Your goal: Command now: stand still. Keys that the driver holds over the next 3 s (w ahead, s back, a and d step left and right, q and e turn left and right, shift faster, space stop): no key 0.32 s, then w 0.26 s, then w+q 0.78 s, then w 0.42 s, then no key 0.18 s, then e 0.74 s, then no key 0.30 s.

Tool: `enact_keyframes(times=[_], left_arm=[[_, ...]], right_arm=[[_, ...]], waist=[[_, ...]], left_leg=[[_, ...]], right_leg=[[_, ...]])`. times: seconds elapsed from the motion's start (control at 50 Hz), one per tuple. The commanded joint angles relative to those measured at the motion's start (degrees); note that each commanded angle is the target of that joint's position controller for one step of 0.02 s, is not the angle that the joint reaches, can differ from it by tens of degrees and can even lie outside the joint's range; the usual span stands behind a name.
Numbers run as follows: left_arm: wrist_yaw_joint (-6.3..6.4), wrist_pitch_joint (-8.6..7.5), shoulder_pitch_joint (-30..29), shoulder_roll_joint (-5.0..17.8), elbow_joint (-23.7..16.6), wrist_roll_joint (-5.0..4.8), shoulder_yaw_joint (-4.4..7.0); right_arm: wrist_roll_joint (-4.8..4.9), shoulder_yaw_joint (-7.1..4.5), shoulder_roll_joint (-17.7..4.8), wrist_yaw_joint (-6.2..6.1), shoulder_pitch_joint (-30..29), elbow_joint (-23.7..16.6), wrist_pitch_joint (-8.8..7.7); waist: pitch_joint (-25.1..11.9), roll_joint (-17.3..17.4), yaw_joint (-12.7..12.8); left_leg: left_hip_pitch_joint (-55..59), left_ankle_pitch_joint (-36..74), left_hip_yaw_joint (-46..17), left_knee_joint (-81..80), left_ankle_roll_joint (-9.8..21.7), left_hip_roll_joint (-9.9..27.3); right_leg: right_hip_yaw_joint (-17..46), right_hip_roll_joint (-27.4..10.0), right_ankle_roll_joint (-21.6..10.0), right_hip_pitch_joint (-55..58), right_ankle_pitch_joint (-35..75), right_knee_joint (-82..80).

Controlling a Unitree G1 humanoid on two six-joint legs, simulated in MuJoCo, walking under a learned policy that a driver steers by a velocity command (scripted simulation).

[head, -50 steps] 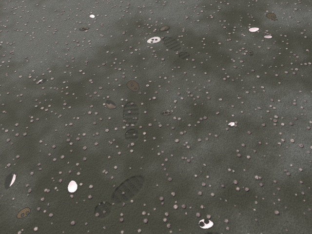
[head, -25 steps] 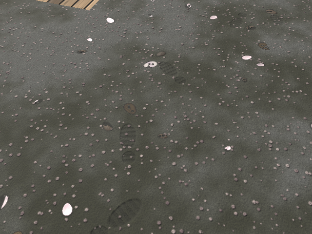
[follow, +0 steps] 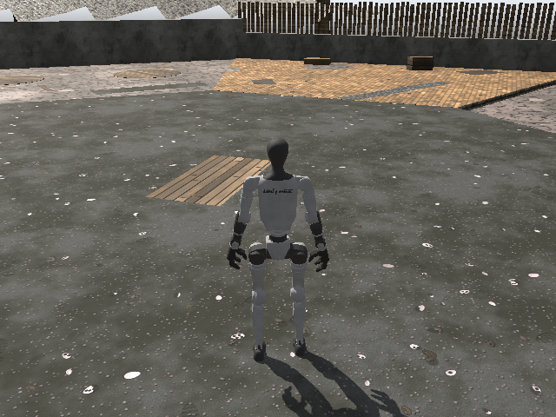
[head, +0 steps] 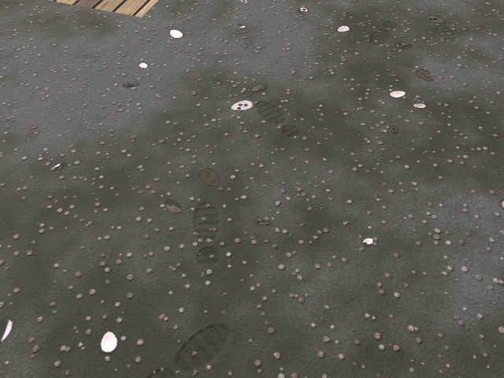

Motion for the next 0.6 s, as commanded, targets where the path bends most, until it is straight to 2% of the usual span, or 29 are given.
enact_keyframes(times=[0.02, 0.32, 0.34, 0.36, 0.38, 0.4, 0.42, 0.44, 0.46, 0.48, 0.52, 0.54, 0.56, 0.58, 0.6], left_arm=[[0.2, -0.43, 0.2, 6.0, -0.8, -0.02, 0.87], [0.38, -0.39, 1.8, 5.2, 2.8, -0.11, 0.06], [0.4, -0.34, 2.8, 4.5, 3.5, -0.11, -0.13], [0.48, -0.28, 3.0, 4.6, 3.6, -0.39, -0.06], [0.5, -0.43, 2.7, 4.7, 3.4, -0.6, 0.07], [0.36, -0.95, 1.3, 4.3, 2.5, -0.46, -0.05], [-0.06, -1.82, -0.1, 3.9, 1.5, -0.55, -0.15], [-0.62, -2.76, -1.0, 3.6, 0.6, -0.83, -0.24], [-1.1, -3.51, -1.8, 3.9, 0.0, -1.25, -0.05], [-1.54, -4.15, -2.1, 3.9, -0.4, -1.68, 0.01], [-2.12, -5.37, -1.6, 4.0, -0.8, -2.12, 0.14], [-2.27, -5.8, -0.1, 3.6, -0.2, -2.05, 0.28], [-2.38, -6.0, 3.9, 3.2, 1.6, -1.92, 0.56], [-2.39, -5.81, 9.2, 3.5, 4.0, -1.75, 1.1], [-2.23, -5.6, 14.4, 4.5, 5.5, -1.62, 1.74]], right_arm=[[0.0, -0.92, -6.0, -0.24, 1.8, -1.1, -0.43], [0.04, -0.42, -4.7, -0.36, 5.5, 0.4, -0.49], [0.08, -0.39, -4.4, -0.45, 6.7, 1.0, -0.4], [0.47, -0.82, -5.5, -0.66, 7.2, 1.1, -0.2], [0.88, -1.48, -7.4, -0.89, 7.2, 0.7, -0.05], [1.21, -2.07, -9.0, -0.93, 8.3, 0.4, -0.19], [1.56, -2.83, -10.8, -1.01, 9.8, 0.3, -0.53], [1.67, -3.43, -11.9, -1.03, 9.7, 0.1, -1.06], [1.28, -3.42, -11.1, -0.92, 9.6, -0.4, -1.71], [1.22, -3.35, -10.2, -0.66, 9.0, -0.8, -2.25], [2.03, -3.42, -9.5, -0.3, 7.2, -2.0, -2.76], [2.37, -3.51, -9.8, -0.12, 5.9, -2.5, -2.71], [2.61, -3.6, -10.2, 0.06, 5.2, -2.7, -2.41], [2.44, -3.51, -10.0, 0.23, 5.8, -2.8, -2.21], [2.32, -2.99, -8.7, 0.38, 4.9, -3.4, -2.39]], waist=[[-0.9, 0.3, 0.1], [0.0, 0.3, 0.2], [-1.3, 0.7, 0.2], [-0.4, 1.8, 0.0], [1.4, 4.0, -0.3], [3.6, 6.3, -1.2], [5.1, 9.4, -1.9], [7.3, 10.7, -2.2], [8.5, 9.9, -2.0], [9.2, 8.8, -1.7], [7.6, 7.2, -0.5], [6.2, 6.6, 0.7], [4.4, 6.1, 2.6], [2.4, 5.4, 4.0], [1.3, 2.8, 6.3]], left_leg=[[-5.0, 7.3, -2.2, -5.9, 0.8, 2.2], [-5.4, 6.4, -2.1, -6.5, 1.0, 1.9], [-4.9, 0.4, -1.9, -7.1, 1.3, 1.5], [-5.5, -9.3, -2.8, -8.0, 2.4, 1.6], [-6.6, -19.7, -5.8, -9.7, 4.2, 3.3], [-7.1, -28.1, -11.6, -12.7, 6.8, 7.3], [-6.6, -33.2, -19.1, -16.8, 9.9, 13.1], [-7.4, -33.4, -25.1, -19.6, 12.7, 18.2], [-6.2, -30.4, -27.7, -20.5, 14.0, 20.4], [-3.9, -26.4, -27.2, -20.1, 13.7, 20.7], [-2.0, -18.2, -20.6, -18.0, 10.6, 17.5], [-4.6, -14.6, -15.7, -16.2, 9.2, 14.6], [-8.9, -12.8, -11.6, -13.3, 8.3, 11.9], [-12.9, -11.3, -9.4, -9.7, 7.8, 9.7], [-17.5, -6.0, -7.4, -3.0, 6.6, 7.3]], right_leg=[[1.2, -1.4, -1.6, 3.8, 9.3, -3.1], [0.7, -1.2, -1.3, 2.7, 7.8, -3.5], [-0.3, -0.3, -1.3, 3.1, 2.5, -3.1], [-2.2, 1.4, -1.5, 1.4, -5.8, -0.9], [-4.1, 3.0, -1.7, -2.3, -13.9, 2.5], [-5.2, 3.4, -1.9, -6.6, -16.4, 6.9], [-5.8, 2.6, -2.3, -11.2, -14.5, 13.2], [-4.1, 0.0, -3.0, -14.2, -12.4, 19.0], [-2.5, -2.0, -3.7, -18.2, -14.2, 23.4], [-1.3, -3.6, -4.3, -21.5, -16.4, 24.4], [-1.8, -4.5, -5.1, -18.4, -15.1, 15.7], [-4.3, -2.9, -5.0, -11.5, -11.4, 9.4], [-7.6, -0.2, -4.4, -2.0, -4.5, 3.9], [-9.3, 2.4, -3.3, 6.6, -0.8, 2.4], [-6.5, 1.4, -3.6, 13.8, -1.2, 0.3]])
Next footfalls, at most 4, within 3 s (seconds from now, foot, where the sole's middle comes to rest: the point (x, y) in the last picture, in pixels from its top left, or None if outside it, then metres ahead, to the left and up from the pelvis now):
1.10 left None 0.44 0.11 -0.78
1.58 right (252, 291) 0.77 0.03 -0.78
2.04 left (149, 263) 0.87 0.34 -0.78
2.46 right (233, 255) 0.90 0.09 -0.78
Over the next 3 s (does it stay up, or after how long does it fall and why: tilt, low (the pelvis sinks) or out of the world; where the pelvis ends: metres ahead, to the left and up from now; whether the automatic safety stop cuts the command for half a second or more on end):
stays up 0.84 0.19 0.00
